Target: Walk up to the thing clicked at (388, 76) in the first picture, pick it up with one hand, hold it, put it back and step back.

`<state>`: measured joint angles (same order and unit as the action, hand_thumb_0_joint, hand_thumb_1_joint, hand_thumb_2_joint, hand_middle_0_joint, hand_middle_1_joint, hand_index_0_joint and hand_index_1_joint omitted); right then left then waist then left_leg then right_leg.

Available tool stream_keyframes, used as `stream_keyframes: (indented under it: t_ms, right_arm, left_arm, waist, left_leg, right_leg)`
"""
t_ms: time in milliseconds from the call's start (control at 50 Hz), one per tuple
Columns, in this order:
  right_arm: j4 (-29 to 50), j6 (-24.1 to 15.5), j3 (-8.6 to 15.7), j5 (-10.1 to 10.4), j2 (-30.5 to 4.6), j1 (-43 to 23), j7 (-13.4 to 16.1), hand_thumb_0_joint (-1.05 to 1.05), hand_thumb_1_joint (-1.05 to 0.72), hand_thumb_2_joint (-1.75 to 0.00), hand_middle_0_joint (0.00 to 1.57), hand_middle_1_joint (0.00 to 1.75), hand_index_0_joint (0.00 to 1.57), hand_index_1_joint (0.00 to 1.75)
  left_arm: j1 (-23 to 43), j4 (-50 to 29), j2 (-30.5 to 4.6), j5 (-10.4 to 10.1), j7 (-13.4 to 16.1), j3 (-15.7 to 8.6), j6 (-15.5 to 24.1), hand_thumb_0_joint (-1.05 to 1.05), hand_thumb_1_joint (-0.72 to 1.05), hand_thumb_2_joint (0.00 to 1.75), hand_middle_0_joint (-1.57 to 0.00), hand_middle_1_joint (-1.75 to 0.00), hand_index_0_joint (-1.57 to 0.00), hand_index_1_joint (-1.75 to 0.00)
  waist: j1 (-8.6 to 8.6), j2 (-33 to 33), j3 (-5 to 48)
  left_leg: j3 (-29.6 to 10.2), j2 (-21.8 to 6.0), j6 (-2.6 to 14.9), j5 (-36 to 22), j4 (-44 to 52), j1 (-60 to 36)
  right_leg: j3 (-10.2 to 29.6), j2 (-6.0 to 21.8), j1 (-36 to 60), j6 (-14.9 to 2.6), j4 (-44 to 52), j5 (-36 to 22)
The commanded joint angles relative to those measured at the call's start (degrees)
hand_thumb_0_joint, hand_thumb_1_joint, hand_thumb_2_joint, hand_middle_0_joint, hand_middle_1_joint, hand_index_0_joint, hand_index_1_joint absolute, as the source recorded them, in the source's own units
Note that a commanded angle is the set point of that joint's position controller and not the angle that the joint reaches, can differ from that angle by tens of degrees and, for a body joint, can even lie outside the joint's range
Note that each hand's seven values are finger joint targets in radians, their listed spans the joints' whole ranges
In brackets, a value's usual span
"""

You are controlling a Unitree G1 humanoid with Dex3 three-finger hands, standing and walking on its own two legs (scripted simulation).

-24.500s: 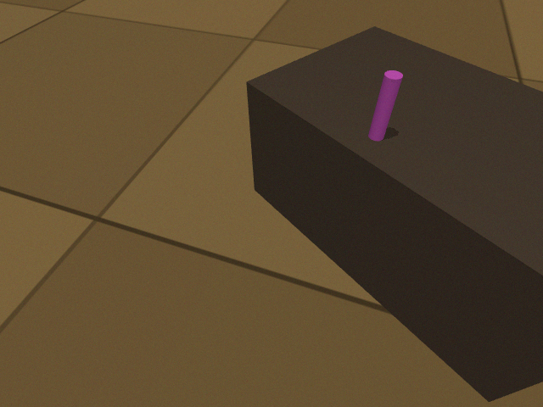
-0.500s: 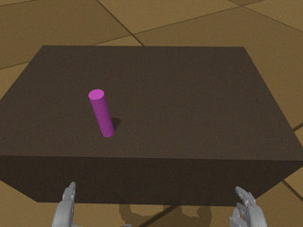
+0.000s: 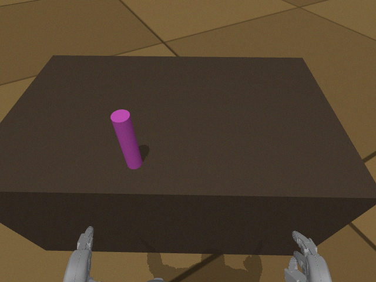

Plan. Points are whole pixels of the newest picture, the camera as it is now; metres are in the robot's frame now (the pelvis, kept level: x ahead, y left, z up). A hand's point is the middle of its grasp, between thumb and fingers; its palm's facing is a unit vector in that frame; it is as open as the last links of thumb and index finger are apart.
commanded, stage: home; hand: left
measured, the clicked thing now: (128, 142) +0.48 +0.19 -0.02
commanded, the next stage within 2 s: stand in 0.48 s
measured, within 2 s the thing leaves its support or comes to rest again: neither
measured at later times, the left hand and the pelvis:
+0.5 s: hand out of the picture +0.14 +0.22 -0.10, palm faces -0.03 -0.94 -0.34, open 17.5 cm; pelvis +0.00 +0.00 +0.01, yaw +0 degrees
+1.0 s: hand out of the picture +0.06 +0.25 -0.11, palm faces +0.00 -0.94 -0.33, open 10.1 cm; pelvis +0.00 +0.01 +0.05, yaw +0 degrees
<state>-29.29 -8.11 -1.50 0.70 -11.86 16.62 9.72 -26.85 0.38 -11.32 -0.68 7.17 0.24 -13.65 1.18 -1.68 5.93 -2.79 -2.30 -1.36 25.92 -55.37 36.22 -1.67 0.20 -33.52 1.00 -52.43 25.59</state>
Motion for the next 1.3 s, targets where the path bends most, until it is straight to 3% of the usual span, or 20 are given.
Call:
stream_keyframes:
  t_ms: [0, 260, 300, 320, 340, 380, 440, 560, 600, 620, 700, 780, 840, 940, 980, 1080, 1160, 1280]
  right_arm:
    - [9.20, -3.32, 3.28, -0.32, -6.95, -3.71, 0.71, 0.00, -0.90, -0.90, 0.20, 0.30, 0.20, 0.30]
    - [9.49, -3.43, 2.87, -0.23, -6.77, -4.54, 0.44, 0.00, -0.90, -0.90, 0.20, 0.30, 0.20, 0.30]
    - [9.40, -3.62, 2.94, -0.30, -6.79, -4.26, 0.43, 0.00, -0.90, -0.90, 0.20, 0.30, 0.20, 0.30]
    - [-4.08, 0.61, 5.92, -7.09, -16.03, -7.36, -2.99, 0.00, -0.90, -0.90, 0.20, 0.30, 0.20, 0.30]
    - [-5.45, 2.28, 6.55, -7.59, -16.49, -5.46, -4.78, 0.00, -0.90, -0.90, 0.20, 0.30, 0.20, 0.30]
    - [-5.59, 3.43, 6.38, -5.83, -15.92, -6.02, -6.51, 0.00, -0.90, -0.90, 0.20, 0.30, 0.20, 0.30]
    - [-8.05, 3.67, 6.35, -3.57, -15.49, -6.79, -8.57, 0.00, -0.90, -0.90, 0.20, 0.30, 0.20, 0.30]
    - [-14.03, 5.20, 6.54, -3.60, -15.93, -7.39, -9.38, 0.00, -0.90, -0.90, 0.20, 0.30, 0.20, 0.30]
    - [-15.93, 5.51, 6.52, -3.32, -15.88, -7.20, -9.40, 0.00, -0.90, -0.90, 0.20, 0.30, 0.20, 0.30]
    - [-16.86, 5.58, 6.51, -3.33, -16.34, -7.09, -9.35, 0.00, -0.90, -0.90, 0.20, 0.30, 0.20, 0.30]
    - [-20.33, 5.95, 6.06, -3.01, -17.02, -8.13, -9.18, 0.00, -0.90, -0.90, 0.20, 0.30, 0.20, 0.30]
    - [-23.74, 6.46, 5.55, -2.62, -17.57, -7.90, -8.92, 0.00, -0.90, -0.90, 0.20, 0.30, 0.20, 0.30]
    - [-25.87, 6.51, 5.19, -2.49, -17.88, -7.63, -8.84, 0.00, -0.90, -0.90, 0.20, 0.30, 0.20, 0.30]
    - [-28.24, 6.27, 4.89, -2.32, -18.61, -9.50, -8.75, 0.00, -0.90, -0.90, 0.20, 0.30, 0.20, 0.30]
    - [-29.07, 6.23, 4.89, -2.15, -18.66, -9.82, -8.76, 0.00, -0.90, -0.90, 0.20, 0.30, 0.20, 0.30]
    - [-30.76, 6.03, 4.90, -1.83, -18.20, -9.75, -8.79, 0.00, -0.90, -0.90, 0.20, 0.30, 0.20, 0.30]
    - [-31.66, 6.43, 4.77, -1.83, -18.10, -10.80, -8.86, 0.00, -0.90, -0.90, 0.20, 0.30, 0.20, 0.30]
    - [-32.53, 6.59, 4.89, -1.90, -18.35, -11.17, -8.95, 0.00, -0.90, -0.90, 0.20, 0.30, 0.20, 0.30]
  left_arm:
    - [1.73, -11.34, -5.49, 0.66, 0.77, -2.63, 3.29, 0.00, -0.61, 0.02, -0.04, -0.04, -0.04, -0.04]
    - [2.19, -11.02, -5.41, 0.52, 0.83, -2.59, 3.14, 0.00, -0.59, 0.04, -0.05, -0.05, -0.05, -0.05]
    - [1.73, -11.24, -5.27, 0.58, 0.77, -2.43, 3.21, 0.00, -0.58, 0.04, -0.05, -0.05, -0.05, -0.05]
    - [9.90, 8.87, -15.08, 5.81, -1.96, -5.80, 9.16, 0.00, -0.59, 0.04, -0.05, -0.05, -0.05, -0.05]
    - [8.33, 14.44, -15.95, 6.63, -3.28, -6.32, 11.57, 0.00, -0.55, 0.05, -0.05, -0.05, -0.05, -0.05]
    - [8.97, 18.63, -16.39, 5.46, -4.83, -5.14, 14.26, 0.00, -0.58, 0.04, -0.05, -0.05, -0.05, -0.05]
    - [12.04, 25.10, -16.31, 3.72, -5.98, -4.27, 15.50, 0.00, -0.56, 0.05, -0.05, -0.05, -0.05, -0.05]
    - [15.20, 36.42, -18.00, 3.29, -5.76, -4.34, 16.24, 0.00, -0.59, 0.03, -0.04, -0.05, -0.04, -0.05]
    - [15.47, 39.46, -18.54, 3.16, -5.65, -4.24, 16.45, 0.00, -0.43, 0.19, -0.20, -0.21, -0.20, -0.21]
    - [15.51, 40.97, -18.59, 2.97, -5.56, -4.15, 16.41, 0.00, -0.35, 0.27, -0.20, -0.29, -0.20, -0.29]
    - [15.04, 46.63, -18.71, 2.42, -5.38, -3.73, 16.12, 0.00, -0.03, 0.59, -0.20, -0.30, -0.20, -0.30]
    - [16.36, 50.94, -19.46, 2.34, -5.33, -3.23, 15.82, 0.00, 0.29, 0.90, -0.20, -0.30, -0.20, -0.30]
    - [17.56, 53.34, -19.34, 1.89, -5.29, -2.86, 15.71, 0.00, 0.53, 0.90, -0.20, -0.30, -0.20, -0.30]
    - [17.99, 57.28, -18.87, 1.69, -5.67, -2.60, 15.28, 0.00, 0.90, 0.90, -0.20, -0.30, -0.20, -0.30]
    - [17.76, 58.65, -18.92, 1.78, -5.74, -2.50, 15.38, 0.00, 0.90, 0.90, -0.20, -0.30, -0.20, -0.30]
    - [19.70, 60.27, -19.01, 1.82, -5.72, -2.46, 15.94, 0.00, 0.90, 0.90, -0.20, -0.30, -0.20, -0.30]
    - [20.26, 61.73, -19.27, 1.79, -5.88, -2.42, 15.48, 0.00, 0.90, 0.90, -0.20, -0.30, -0.20, -0.30]
    - [21.35, 62.33, -19.65, 1.88, -5.97, -2.65, 15.56, 0.00, 0.90, 0.90, -0.20, -0.30, -0.20, -0.30]
  waist:
    - [0.14, -0.55, 5.84]
    - [-0.35, -0.76, 3.08]
    - [-0.18, -0.63, 4.05]
    - [-2.29, 3.09, -4.16]
    - [-2.37, 4.49, 0.12]
    - [-1.88, 2.82, 0.59]
    - [-2.11, 3.34, 0.65]
    - [-1.81, 1.70, -2.77]
    - [-1.56, 2.34, -2.63]
    - [-1.61, 1.13, -2.93]
    - [-2.52, 0.03, -3.49]
    - [-1.60, 1.54, -6.08]
    - [-1.42, 0.62, -6.42]
    - [-2.15, -0.85, -8.17]
    - [-2.22, -1.01, -8.53]
    - [-1.60, 1.39, -5.84]
    - [-1.58, 1.19, -9.44]
    - [-1.38, 1.71, -7.62]
  left_leg:
    - [2.02, 1.43, 1.42, -10.34, 9.67, -5.54]
    - [1.36, 1.22, 1.44, -3.92, 11.39, -3.40]
    - [1.36, 1.24, 1.40, -5.22, 11.07, -4.16]
    - [-3.10, -0.99, 3.91, -13.11, 12.98, -7.21]
    - [-1.70, -0.73, 5.74, -11.28, 11.34, -8.88]
    - [-3.03, -0.20, 6.67, -11.53, 11.82, -10.84]
    - [-2.19, 0.22, 6.00, -11.26, 13.16, -13.34]
    - [-3.27, -0.27, 5.64, -11.75, 17.74, -15.10]
    - [-2.81, -0.05, 5.27, -13.58, 18.11, -17.02]
    - [-3.41, -0.41, 5.29, -14.12, 19.32, -18.07]
    - [-4.92, -1.82, 5.11, -16.60, 23.70, -19.18]
    - [-4.28, -1.54, 4.03, -15.22, 27.32, -21.99]
    - [-4.52, -2.44, 3.80, -17.57, 30.74, -23.22]
    - [-6.18, -3.54, 3.34, -11.72, 37.61, -22.93]
    - [-6.15, -3.63, 3.24, -11.54, 38.67, -23.85]
    - [-4.21, -3.49, 2.95, -21.36, 36.91, -28.43]
    - [-4.38, -3.15, 2.53, -13.84, 39.53, -26.59]
    - [-3.91, -3.48, 2.62, -14.52, 39.65, -26.62]
  right_leg:
    - [-2.11, -1.41, 2.21, -1.32, 8.16, -9.69]
    - [-2.31, -1.37, 0.84, -1.36, 8.85, -4.07]
    - [-2.32, -1.43, 1.19, -1.30, 8.53, -5.16]
    - [3.69, 2.75, 7.94, -5.11, 8.84, -7.39]
    - [5.60, 4.20, 8.96, -6.40, 9.58, -7.53]
    - [7.63, 4.33, 9.07, -6.97, 10.19, -8.44]
    - [7.27, 4.60, 9.69, -6.13, 12.24, -10.29]
    - [6.99, 4.61, 12.49, -4.92, 16.01, -10.78]
    - [7.52, 5.40, 13.90, -4.98, 17.90, -13.51]
    - [7.13, 5.14, 13.84, -4.66, 18.26, -13.89]
    - [5.97, 5.13, 18.80, -4.00, 20.88, -16.34]
    - [6.86, 5.99, 19.19, -3.64, 26.42, -15.48]
    - [6.04, 5.78, 21.98, -2.97, 28.27, -16.55]
    - [4.89, 5.33, 25.02, -2.19, 30.48, -13.28]
    - [4.71, 5.45, 25.26, -1.96, 31.46, -13.78]
    - [5.51, 6.84, 26.61, -1.66, 33.86, -18.30]
    - [5.24, 6.33, 24.73, -1.48, 35.23, -12.83]
    - [5.90, 7.04, 26.77, -1.60, 36.13, -13.98]
